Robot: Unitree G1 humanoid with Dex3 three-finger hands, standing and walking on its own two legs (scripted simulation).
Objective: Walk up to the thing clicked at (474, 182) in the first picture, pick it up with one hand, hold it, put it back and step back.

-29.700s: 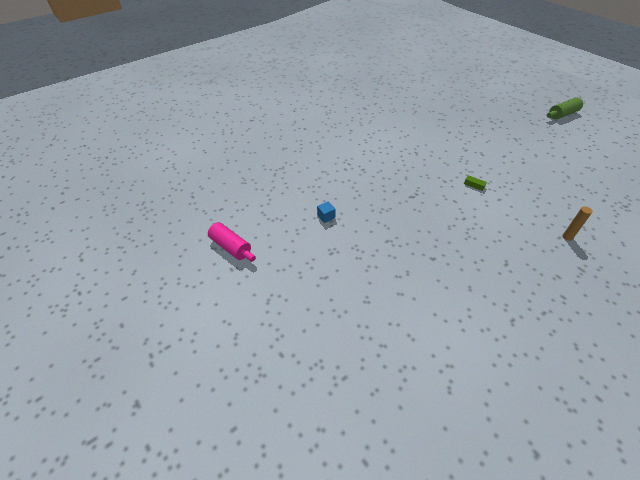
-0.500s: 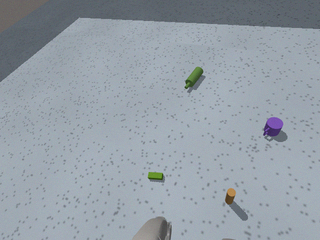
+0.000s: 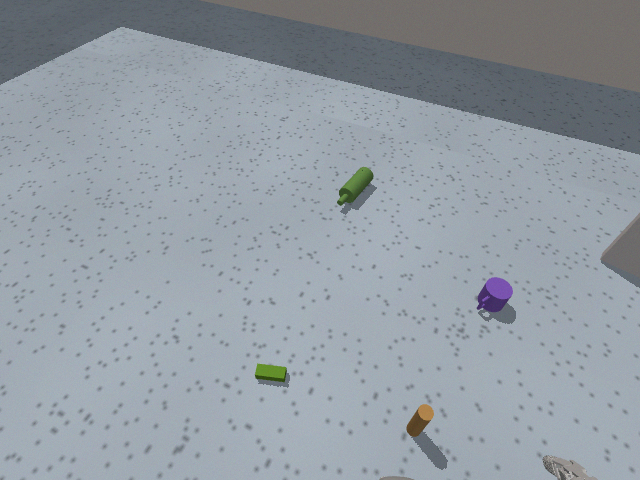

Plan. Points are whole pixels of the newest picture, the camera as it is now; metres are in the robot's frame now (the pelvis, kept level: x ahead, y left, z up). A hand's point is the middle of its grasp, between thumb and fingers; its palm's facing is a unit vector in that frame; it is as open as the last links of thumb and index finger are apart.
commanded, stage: stand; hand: left
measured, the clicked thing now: (271, 372) +0.54 +0.17 -0.74
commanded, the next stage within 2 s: none
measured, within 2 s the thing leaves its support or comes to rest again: neither
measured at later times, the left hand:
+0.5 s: hand out of the picture +0.09 +0.24 -0.13, palm faces -0.03 -0.94 -0.33, open 7.4 cm
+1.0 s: hand out of the picture +0.08 +0.26 -0.13, palm faces +0.00 -0.94 -0.34, open 7.4 cm
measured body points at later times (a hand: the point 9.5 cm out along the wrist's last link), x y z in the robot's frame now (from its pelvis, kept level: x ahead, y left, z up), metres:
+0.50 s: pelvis +0.00 -0.01 +0.02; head +0.01 -0.01 +0.47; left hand +0.09 +0.29 -0.11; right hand +0.06 -0.31 -0.11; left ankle +0.04 +0.12 -0.72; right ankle +0.05 -0.13 -0.72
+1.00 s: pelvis +0.02 +0.00 +0.02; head +0.03 +0.00 +0.47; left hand +0.08 +0.31 -0.11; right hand +0.13 -0.29 -0.11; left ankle +0.04 +0.12 -0.72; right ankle +0.05 -0.13 -0.72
